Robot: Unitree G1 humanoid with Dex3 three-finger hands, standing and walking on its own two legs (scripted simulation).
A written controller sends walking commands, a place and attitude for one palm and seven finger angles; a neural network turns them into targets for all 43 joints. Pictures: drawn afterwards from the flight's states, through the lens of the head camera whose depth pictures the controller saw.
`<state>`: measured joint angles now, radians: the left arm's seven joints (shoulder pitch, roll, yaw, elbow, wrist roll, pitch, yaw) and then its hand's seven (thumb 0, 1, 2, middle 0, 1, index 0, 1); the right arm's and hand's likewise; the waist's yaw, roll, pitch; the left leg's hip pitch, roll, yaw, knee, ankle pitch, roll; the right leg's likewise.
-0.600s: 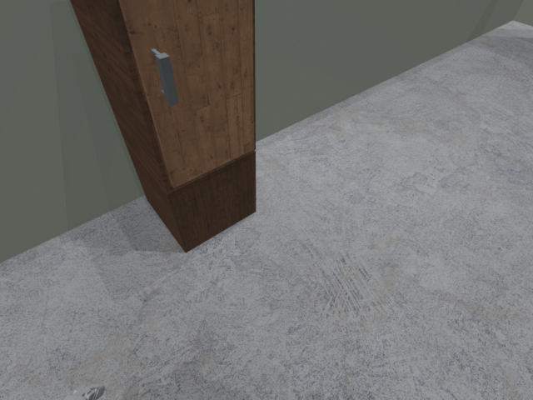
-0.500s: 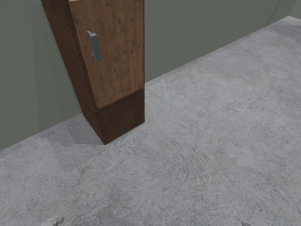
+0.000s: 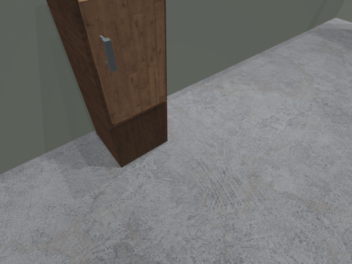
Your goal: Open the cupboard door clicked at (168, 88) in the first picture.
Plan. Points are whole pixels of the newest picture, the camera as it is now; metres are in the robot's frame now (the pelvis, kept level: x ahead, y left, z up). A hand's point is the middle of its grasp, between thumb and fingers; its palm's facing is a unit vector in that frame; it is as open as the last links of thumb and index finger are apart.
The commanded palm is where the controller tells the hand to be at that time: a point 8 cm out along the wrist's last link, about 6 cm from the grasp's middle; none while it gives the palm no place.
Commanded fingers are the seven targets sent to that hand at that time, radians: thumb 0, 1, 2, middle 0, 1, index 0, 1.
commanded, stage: stand and wait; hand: left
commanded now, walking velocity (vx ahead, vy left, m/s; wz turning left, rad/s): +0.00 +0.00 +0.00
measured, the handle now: (107, 53) +0.84 +0.33 +0.06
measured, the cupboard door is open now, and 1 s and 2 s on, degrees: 0 0 0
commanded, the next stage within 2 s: look at it before walking up in 0.42 s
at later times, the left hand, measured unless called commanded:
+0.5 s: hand out of the picture +0.06 +0.24 -0.15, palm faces -0.03 -0.94 -0.34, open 7.4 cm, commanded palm none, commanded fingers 0.00 0.90 0.90 -0.20 -0.30 -0.20 -0.30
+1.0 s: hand out of the picture +0.07 +0.24 -0.15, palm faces -0.02 -0.94 -0.34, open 7.4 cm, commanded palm none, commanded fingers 0.00 0.90 0.90 -0.20 -0.30 -0.20 -0.30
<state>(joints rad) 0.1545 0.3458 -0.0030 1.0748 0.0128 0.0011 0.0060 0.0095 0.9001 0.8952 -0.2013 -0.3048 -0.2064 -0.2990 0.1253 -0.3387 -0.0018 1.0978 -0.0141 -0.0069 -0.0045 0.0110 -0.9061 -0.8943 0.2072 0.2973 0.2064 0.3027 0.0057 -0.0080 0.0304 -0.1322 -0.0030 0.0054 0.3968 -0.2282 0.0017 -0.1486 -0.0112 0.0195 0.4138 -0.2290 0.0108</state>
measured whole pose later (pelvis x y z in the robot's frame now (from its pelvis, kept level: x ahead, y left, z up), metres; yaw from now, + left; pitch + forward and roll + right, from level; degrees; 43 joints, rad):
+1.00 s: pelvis +0.00 +0.00 +0.00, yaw +0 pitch -1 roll +0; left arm 0.13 0.34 -0.01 1.09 0.01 -0.01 0.00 0.01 0.90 0.90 -0.20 -0.30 -0.21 -0.30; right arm 0.11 -0.34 0.01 1.12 -0.01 -0.01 0.00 0.01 -0.91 -0.89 0.21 0.30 0.21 0.30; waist 0.01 -0.01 0.03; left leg -0.13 0.01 0.00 0.36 -0.20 -0.01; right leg -0.14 0.00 0.02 0.37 -0.20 0.00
